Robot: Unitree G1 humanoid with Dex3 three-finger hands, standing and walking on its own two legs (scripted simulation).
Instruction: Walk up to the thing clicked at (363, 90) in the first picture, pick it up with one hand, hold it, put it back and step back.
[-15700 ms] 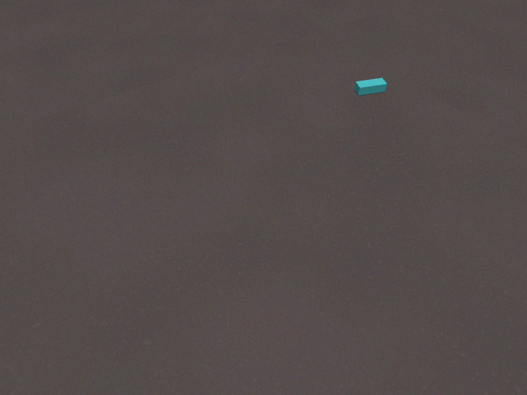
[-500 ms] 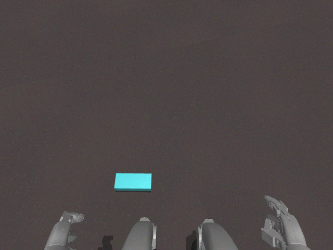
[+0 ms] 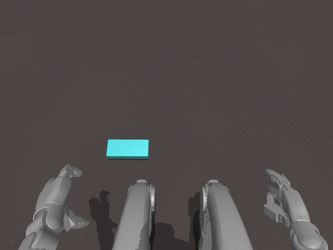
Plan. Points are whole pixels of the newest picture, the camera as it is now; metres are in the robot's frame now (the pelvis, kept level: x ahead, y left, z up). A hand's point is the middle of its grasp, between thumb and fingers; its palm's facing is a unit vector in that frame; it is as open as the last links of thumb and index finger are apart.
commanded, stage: rise first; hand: left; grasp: from above
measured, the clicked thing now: (128, 149) +0.45 +0.21 -0.52
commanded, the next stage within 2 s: approach in 1.58 s
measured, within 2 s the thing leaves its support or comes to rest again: neither
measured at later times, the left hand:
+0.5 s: hand (94, 167) +0.34 +0.28 -0.30, palm faces -0.50 -0.20 -0.84, open 14.1 cm
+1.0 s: hand (103, 157) +0.38 +0.28 -0.37, palm faces -0.47 -0.02 -0.88, open 14.2 cm
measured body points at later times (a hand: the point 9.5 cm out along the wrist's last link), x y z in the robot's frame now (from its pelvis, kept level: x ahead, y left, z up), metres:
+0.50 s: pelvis -0.05 +0.00 -0.15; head +0.16 +0.03 +0.24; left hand +0.36 +0.29 -0.26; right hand +0.04 -0.28 -0.28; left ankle +0.04 +0.12 -0.52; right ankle +0.05 -0.12 -0.52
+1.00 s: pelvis -0.04 +0.01 -0.20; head +0.19 +0.05 +0.19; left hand +0.40 +0.28 -0.32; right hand +0.03 -0.27 -0.32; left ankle +0.04 +0.12 -0.52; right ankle +0.05 -0.12 -0.52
